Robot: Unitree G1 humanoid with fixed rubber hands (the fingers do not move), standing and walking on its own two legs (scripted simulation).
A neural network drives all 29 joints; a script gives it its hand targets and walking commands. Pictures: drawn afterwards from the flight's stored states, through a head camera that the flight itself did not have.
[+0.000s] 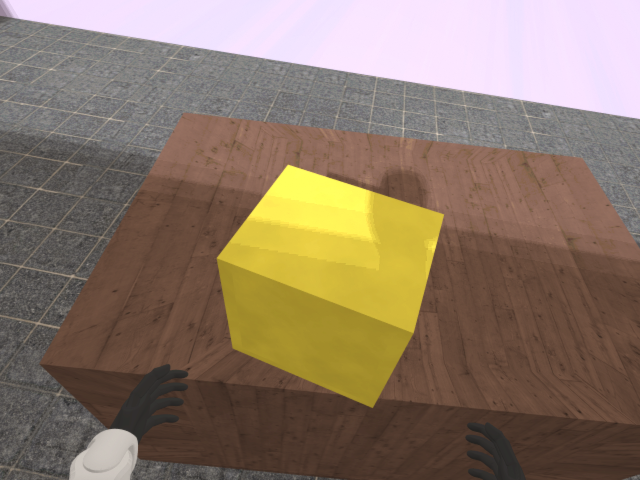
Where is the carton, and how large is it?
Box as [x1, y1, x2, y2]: [217, 165, 443, 407]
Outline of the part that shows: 287,165 217,257 232,346 237,350 372,407 413,332 443,214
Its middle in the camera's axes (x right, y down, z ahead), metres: +0.02 +0.07 +0.61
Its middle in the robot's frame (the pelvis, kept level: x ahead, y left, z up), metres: +0.40 +0.03 -0.03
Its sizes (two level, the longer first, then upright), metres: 0.248 0.209 0.241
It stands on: a pedestal, 0.61 m high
